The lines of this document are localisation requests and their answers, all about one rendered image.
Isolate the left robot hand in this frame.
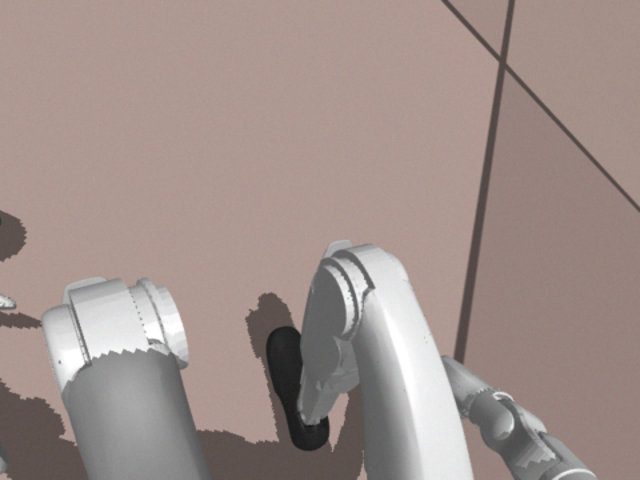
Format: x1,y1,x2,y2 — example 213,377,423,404
0,294,16,310

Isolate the right robot arm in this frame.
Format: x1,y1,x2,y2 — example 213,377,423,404
468,389,598,480

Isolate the right robot foot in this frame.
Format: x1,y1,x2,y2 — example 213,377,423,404
266,326,330,451

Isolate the right robot hand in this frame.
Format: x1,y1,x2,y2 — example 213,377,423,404
441,355,494,423

